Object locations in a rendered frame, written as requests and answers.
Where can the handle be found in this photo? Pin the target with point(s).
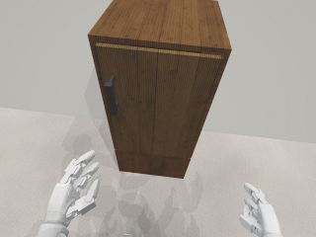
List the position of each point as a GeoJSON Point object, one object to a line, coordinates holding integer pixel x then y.
{"type": "Point", "coordinates": [111, 97]}

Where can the robot right hand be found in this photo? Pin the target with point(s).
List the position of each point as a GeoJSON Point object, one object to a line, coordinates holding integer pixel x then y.
{"type": "Point", "coordinates": [263, 219]}

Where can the robot left hand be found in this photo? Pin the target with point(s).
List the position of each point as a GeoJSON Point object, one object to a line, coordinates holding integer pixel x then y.
{"type": "Point", "coordinates": [67, 191]}

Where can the cupboard door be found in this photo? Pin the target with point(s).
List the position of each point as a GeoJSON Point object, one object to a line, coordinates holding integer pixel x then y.
{"type": "Point", "coordinates": [162, 95]}

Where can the left robot forearm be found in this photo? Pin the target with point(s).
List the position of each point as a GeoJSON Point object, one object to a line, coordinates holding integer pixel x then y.
{"type": "Point", "coordinates": [52, 229]}

